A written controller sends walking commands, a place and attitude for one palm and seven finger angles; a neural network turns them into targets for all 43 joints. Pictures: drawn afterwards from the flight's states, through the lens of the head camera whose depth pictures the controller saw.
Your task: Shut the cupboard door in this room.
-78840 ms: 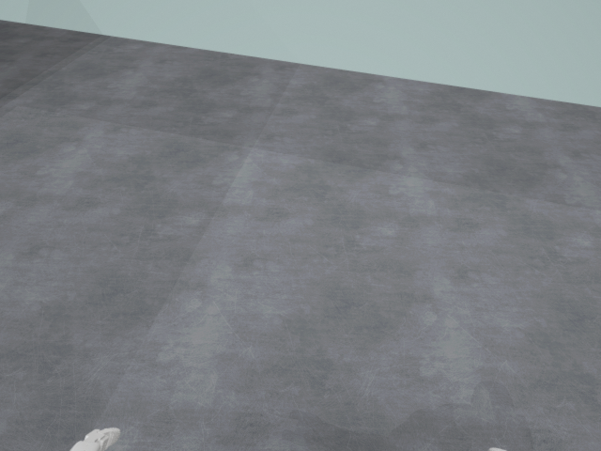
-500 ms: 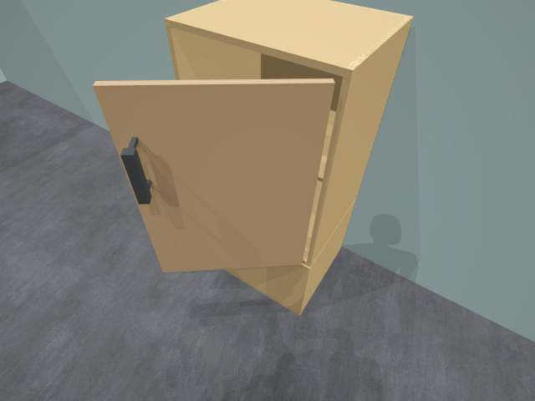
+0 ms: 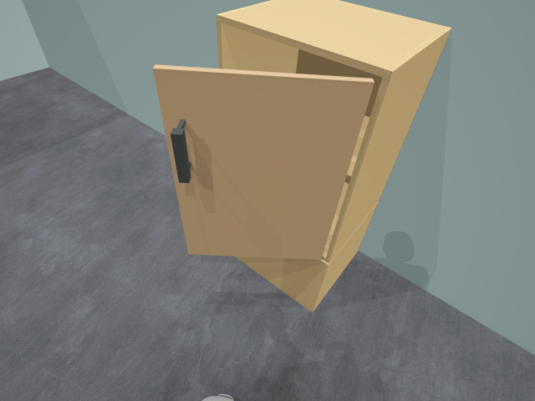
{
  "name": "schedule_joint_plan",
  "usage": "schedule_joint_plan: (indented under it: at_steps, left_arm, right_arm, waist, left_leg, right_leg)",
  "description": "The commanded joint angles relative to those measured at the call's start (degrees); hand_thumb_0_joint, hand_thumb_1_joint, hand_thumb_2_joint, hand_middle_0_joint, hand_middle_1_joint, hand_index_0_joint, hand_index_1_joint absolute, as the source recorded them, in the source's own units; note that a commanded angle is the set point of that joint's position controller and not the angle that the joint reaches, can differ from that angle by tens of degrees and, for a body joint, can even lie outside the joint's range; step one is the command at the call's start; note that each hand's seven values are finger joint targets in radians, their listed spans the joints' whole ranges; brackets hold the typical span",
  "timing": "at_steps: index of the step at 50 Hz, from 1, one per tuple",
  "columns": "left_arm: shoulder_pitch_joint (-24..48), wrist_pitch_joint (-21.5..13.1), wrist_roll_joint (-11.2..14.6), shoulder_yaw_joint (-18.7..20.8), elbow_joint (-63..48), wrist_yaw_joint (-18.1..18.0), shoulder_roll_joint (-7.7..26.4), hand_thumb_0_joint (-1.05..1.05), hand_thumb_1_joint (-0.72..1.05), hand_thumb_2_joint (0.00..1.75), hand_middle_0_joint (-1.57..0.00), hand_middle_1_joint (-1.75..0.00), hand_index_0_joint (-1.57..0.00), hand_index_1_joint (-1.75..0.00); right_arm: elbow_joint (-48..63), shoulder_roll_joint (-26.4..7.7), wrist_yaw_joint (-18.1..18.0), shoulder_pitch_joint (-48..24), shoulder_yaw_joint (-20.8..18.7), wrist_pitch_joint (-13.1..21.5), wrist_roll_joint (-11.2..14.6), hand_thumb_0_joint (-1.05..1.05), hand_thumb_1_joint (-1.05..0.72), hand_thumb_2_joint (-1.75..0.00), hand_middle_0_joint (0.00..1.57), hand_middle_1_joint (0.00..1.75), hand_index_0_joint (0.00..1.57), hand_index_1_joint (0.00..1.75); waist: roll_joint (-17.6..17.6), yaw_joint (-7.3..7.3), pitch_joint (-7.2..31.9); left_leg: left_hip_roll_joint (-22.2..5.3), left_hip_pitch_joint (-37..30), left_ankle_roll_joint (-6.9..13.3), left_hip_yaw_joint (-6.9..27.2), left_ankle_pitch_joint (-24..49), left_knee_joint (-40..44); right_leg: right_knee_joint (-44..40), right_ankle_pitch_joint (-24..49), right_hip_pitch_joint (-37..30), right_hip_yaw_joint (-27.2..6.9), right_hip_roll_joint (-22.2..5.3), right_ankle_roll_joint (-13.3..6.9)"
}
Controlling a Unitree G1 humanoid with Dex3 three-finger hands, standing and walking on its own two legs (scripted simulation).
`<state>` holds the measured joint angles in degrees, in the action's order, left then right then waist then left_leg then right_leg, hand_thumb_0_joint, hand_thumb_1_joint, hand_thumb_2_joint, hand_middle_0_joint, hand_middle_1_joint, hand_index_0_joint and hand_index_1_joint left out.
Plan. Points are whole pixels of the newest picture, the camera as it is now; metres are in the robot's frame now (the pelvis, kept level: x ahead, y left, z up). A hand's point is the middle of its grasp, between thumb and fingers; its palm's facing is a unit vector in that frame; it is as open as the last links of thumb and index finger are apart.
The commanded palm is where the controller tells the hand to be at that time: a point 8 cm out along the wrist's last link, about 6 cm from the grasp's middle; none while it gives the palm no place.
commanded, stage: come to a stop and stand still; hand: left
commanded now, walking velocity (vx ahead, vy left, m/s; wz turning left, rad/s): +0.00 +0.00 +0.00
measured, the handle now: (183, 151) +0.59 +0.24 +0.05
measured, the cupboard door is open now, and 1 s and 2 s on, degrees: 38 38 38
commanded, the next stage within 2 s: look again from close up in 0.52 s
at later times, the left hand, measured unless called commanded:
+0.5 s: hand out of the picture -0.05 +0.20 -0.16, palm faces +0.05 -0.98 -0.17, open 7.4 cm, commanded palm none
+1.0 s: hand out of the picture -0.01 +0.17 -0.16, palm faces +0.03 -0.99 -0.15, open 7.3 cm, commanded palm none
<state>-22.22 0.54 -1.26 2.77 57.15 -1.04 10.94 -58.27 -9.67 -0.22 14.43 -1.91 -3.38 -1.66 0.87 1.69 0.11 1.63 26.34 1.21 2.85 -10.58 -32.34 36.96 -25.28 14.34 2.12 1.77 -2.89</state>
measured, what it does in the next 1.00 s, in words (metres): steps on the spot: left foot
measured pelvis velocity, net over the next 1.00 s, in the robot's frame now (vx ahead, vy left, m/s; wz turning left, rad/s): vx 0.00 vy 0.01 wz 0.00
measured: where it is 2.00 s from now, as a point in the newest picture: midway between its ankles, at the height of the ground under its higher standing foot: outside the picture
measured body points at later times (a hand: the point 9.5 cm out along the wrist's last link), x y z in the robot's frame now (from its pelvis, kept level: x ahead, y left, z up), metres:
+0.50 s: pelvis -0.04 +0.03 +0.02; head -0.04 +0.04 +0.47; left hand -0.05 +0.25 -0.15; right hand -0.02 -0.20 -0.14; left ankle +0.01 +0.12 -0.72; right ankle +0.02 -0.11 -0.72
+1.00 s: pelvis +0.00 +0.01 +0.02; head +0.01 +0.02 +0.47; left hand -0.01 +0.22 -0.14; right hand -0.01 -0.20 -0.14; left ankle +0.01 +0.12 -0.72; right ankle +0.02 -0.11 -0.72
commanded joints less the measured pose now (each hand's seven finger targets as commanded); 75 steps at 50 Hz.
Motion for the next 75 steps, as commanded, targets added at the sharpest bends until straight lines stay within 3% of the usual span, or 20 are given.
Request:
schedule_joint_plan:
  at_steps: [1,2,4,6,8,9,10,11,12,13,18,24,29,40,60,66,70,72,74,75]
  left_arm:
    - [2.01,-0.47,-0.73,0.61,-3.41,-1.07,9.29,0.0,0.9,0.9,-0.2,-0.3,-0.2,-0.3]
    - [9.2,-1.41,-0.39,0.84,-5.03,-1.07,9.73,0.0,0.9,0.9,-0.2,-0.3,-0.2,-0.3]
    - [13.7,-2.68,-0.41,0.83,-6.44,-1.42,10.27,0.0,0.9,0.9,-0.2,-0.3,-0.2,-0.3]
    - [6.82,-2.34,-0.83,0.19,-3.88,-1.35,7.85,0.0,0.9,0.9,-0.2,-0.3,-0.2,-0.3]
    - [1.12,-1.33,-0.52,-0.59,-1.04,-1.05,6.28,0.0,0.9,0.9,-0.2,-0.3,-0.2,-0.3]
    - [-1.48,-0.92,-0.06,-0.88,-0.27,-0.91,4.78,0.0,0.9,0.9,-0.2,-0.3,-0.2,-0.3]
    - [-3.14,-0.82,0.39,-1.24,0.05,-0.59,3.16,0.0,0.9,0.9,-0.2,-0.3,-0.2,-0.3]
    - [-2.54,-0.94,0.32,-1.27,0.1,-0.54,3.01,0.0,0.9,0.9,-0.2,-0.3,-0.2,-0.3]
    - [-1.93,-0.58,0.11,-1.25,0.98,-0.44,3.02,0.0,0.9,0.9,-0.2,-0.3,-0.2,-0.3]
    - [-2.18,-0.36,-0.14,-1.43,1.59,-0.52,3.34,0.0,0.9,0.9,-0.2,-0.3,-0.2,-0.3]
    - [-1.2,-0.97,0.0,-1.74,2.23,-0.1,4.0,0.0,0.9,0.9,-0.2,-0.3,-0.2,-0.3]
    - [-0.29,-0.96,-0.05,-1.43,2.47,-0.21,3.57,0.0,0.9,0.9,-0.2,-0.3,-0.2,-0.3]
    - [-0.25,-1.61,0.24,-1.59,3.14,-0.35,3.13,0.0,0.9,0.9,-0.2,-0.3,-0.2,-0.3]
    - [-0.01,-2.11,0.5,-2.01,4.16,-0.72,2.56,0.0,0.9,0.9,-0.2,-0.3,-0.2,-0.3]
    - [0.9,-2.57,0.6,-2.22,4.72,-0.98,2.41,0.0,0.9,0.9,-0.2,-0.3,-0.2,-0.3]
    - [-0.01,-1.77,0.05,-0.94,3.77,-0.18,4.08,0.0,0.9,0.9,-0.2,-0.3,-0.2,-0.3]
    - [-2.82,-1.91,0.1,0.32,3.38,-0.11,5.91,0.0,0.9,0.9,-0.2,-0.3,-0.2,-0.3]
    - [-3.68,-2.25,0.03,0.74,3.25,-0.22,6.34,0.0,0.9,0.9,-0.2,-0.3,-0.2,-0.3]
    - [-1.7,-2.4,-0.1,0.8,2.6,-0.19,5.54,0.0,0.9,0.9,-0.2,-0.3,-0.2,-0.3]
    - [0.08,-2.31,-0.04,0.4,2.03,0.02,3.91,0.0,0.9,0.9,-0.2,-0.3,-0.2,-0.3]
  right_arm:
    - [5.78,-7.33,-0.57,-1.13,-3.09,0.32,0.72,0.0,-0.9,-0.9,0.2,0.3,0.2,0.3]
    - [3.63,-8.62,-0.17,1.85,-3.55,0.37,0.56,0.0,-0.9,-0.9,0.2,0.3,0.2,0.3]
    - [2.67,-8.98,0.31,5.68,-3.43,1.8,1.1,0.0,-0.9,-0.9,0.2,0.3,0.2,0.3]
    - [3.39,-5.68,0.16,3.26,-1.96,3.32,1.46,0.0,-0.9,-0.9,0.2,0.3,0.2,0.3]
    - [2.48,-3.78,-0.23,2.62,-0.6,4.4,1.44,0.0,-0.9,-0.9,0.2,0.3,0.2,0.3]
    - [2.55,-5.43,-0.68,2.87,-0.55,5.05,1.19,0.0,-0.9,-0.9,0.2,0.3,0.2,0.3]
    - [3.27,-7.57,-1.14,2.05,-0.66,5.29,0.7,0.0,-0.9,-0.9,0.2,0.3,0.2,0.3]
    - [4.13,-8.49,-1.54,0.23,-0.5,4.83,0.37,0.0,-0.9,-0.9,0.2,0.3,0.2,0.3]
    - [3.89,-7.52,-1.44,-1.48,-0.14,4.55,0.31,0.0,-0.9,-0.9,0.2,0.3,0.2,0.3]
    - [3.47,-7.45,-1.33,-2.24,-0.13,4.64,0.46,0.0,-0.9,-0.9,0.2,0.3,0.2,0.3]
    - [1.94,-6.47,-1.03,0.46,0.09,4.2,0.69,0.0,-0.9,-0.9,0.2,0.3,0.2,0.3]
    - [-0.09,-6.13,-0.95,3.05,0.03,3.99,0.48,0.0,-0.9,-0.9,0.2,0.3,0.2,0.3]
    - [-1.51,-4.83,-1.09,4.91,0.49,4.46,0.68,0.0,-0.9,-0.9,0.2,0.3,0.2,0.3]
    - [-3.63,-2.75,-1.23,7.03,1.1,4.62,0.9,0.0,-0.9,-0.9,0.2,0.3,0.2,0.3]
    - [-4.89,-2.8,-1.86,5.1,1.52,5.4,1.09,0.0,-0.9,-0.9,0.2,0.3,0.2,0.3]
    - [-4.07,-3.15,-1.09,5.36,1.19,4.54,0.41,0.0,-0.9,-0.9,0.2,0.3,0.2,0.3]
    - [-2.04,-2.14,-0.8,4.57,1.19,4.91,0.37,0.0,-0.9,-0.9,0.2,0.3,0.2,0.3]
    - [-1.36,-1.81,-0.67,4.58,1.08,5.22,0.32,0.0,-0.9,-0.9,0.2,0.3,0.2,0.3]
    - [-2.19,-1.38,-0.63,7.83,1.12,5.84,0.44,0.0,-0.9,-0.9,0.2,0.3,0.2,0.3]
    - [-3.83,-2.6,-0.73,11.95,0.99,6.34,0.42,0.0,-0.9,-0.9,0.2,0.3,0.2,0.3]
  waist:
    - [7.65,-3.7,-11.67]
    - [6.32,-6.48,-7.39]
    - [7.21,-7.92,-5.89]
    - [8.23,-4.14,-5.9]
    - [1.77,-2.11,-5.99]
    - [-5.17,-1.22,-5.51]
    - [-13.07,-0.32,-4.69]
    - [-10.49,0.45,-5.39]
    - [-7.21,0.87,-4.56]
    - [-9.2,1.33,-4.63]
    - [-1.44,0.02,-5.01]
    - [-1.68,-0.74,-6.53]
    - [-1.52,-1.2,-4.41]
    - [0.26,-1.6,-5.44]
    - [-0.83,-1.37,-2.08]
    - [1.38,-0.65,-7.17]
    - [7.46,0.3,-8.23]
    - [7.81,-0.14,-8.03]
    - [3.6,-2.25,-7.07]
    - [-2.31,-3.89,-6.82]
  left_leg:
    - [0.4,1.0,-1.26,2.03,-8.11,-23.19]
    - [-0.43,-4.64,-0.9,2.2,-5.97,-28.02]
    - [-1.41,-9.19,-0.54,-0.17,-6.62,-25.35]
    - [-1.44,-9.43,-0.08,-2.81,-10.02,-6.07]
    - [-1.24,-16.81,-0.13,-2.85,-5.24,12.09]
    - [-5.07,-18.52,0.73,2.46,-3.13,14.35]
    - [-12.44,-15.8,3.61,11.65,-2.63,17.44]
    - [-15.1,-8.53,5.94,12.78,-5.23,19.22]
    - [-13.26,-3.32,5.66,11.54,-14.65,20.94]
    - [-11.36,-1.05,4.89,10.62,-18.65,21.42]
    - [-7.32,-3.85,2.31,6.9,-19.22,19.13]
    - [-6.93,-3.87,1.87,6.53,-20.86,19.19]
    - [-6.36,-6.88,1.42,4.84,-14.79,16.97]
    - [-5.56,-9.67,0.72,1.97,-7.64,13.86]
    - [-6.74,-15.49,0.47,0.25,6.22,11.97]
    - [-4.22,-8.66,1.33,-0.36,-13.41,9.52]
    - [-1.45,-1.78,0.97,-4.22,-11.02,-0.73]
    - [-1.85,-2.23,0.87,-5.31,-11.1,-3.24]
    - [-2.51,-9.68,1.22,-5.16,-8.54,3.11]
    - [-4.78,-17.12,2.55,-1.45,-2.22,8.08]
  right_leg:
    - [-33.65,-18.56,19.34,-27.07,-21.78,-7.91]
    - [-31.7,-13.48,21.1,-21.69,-17.54,-6.72]
    - [-27.63,-6.79,19.08,-14.52,-14.56,-6.18]
    - [-21.72,1.24,9.16,-11.47,-12.22,-5.18]
    - [-12.67,3.42,7.28,-8.66,-9.02,-2.36]
    - [-8.27,3.8,8.69,-6.96,-6.58,-0.62]
    - [-6.12,2.33,9.17,-4.48,-4.55,1.62]
    - [-6.54,3.16,3.83,-2.52,-4.43,2.32]
    - [-7.3,5.53,-1.88,-2.37,-4.4,2.23]
    - [-7.44,7.9,-4.48,-2.77,-4.58,2.14]
    - [-14.56,7.19,-3.35,-5.27,-5.25,1.77]
    - [-15.53,2.84,-0.24,-5.48,-5.41,1.93]
    - [-16.34,5.02,-0.13,-6.8,-6.43,1.24]
    - [-17.64,6.04,1.63,-7.84,-7.28,0.81]
    - [-15.56,21.05,-2.98,-6.76,-7.29,1.01]
    - [-17.05,-4.22,-0.78,-8.59,-7.98,-0.76]
    - [-19.72,-7.44,-5.11,-13.93,-12.83,-3.96]
    - [-20.02,-4.0,-4.98,-16.16,-15.41,-5.85]
    - [-13.47,4.08,-1.64,-10.77,-13.23,-5.24]
    - [-5.26,7.55,3.35,-4.29,-8.4,-3.12]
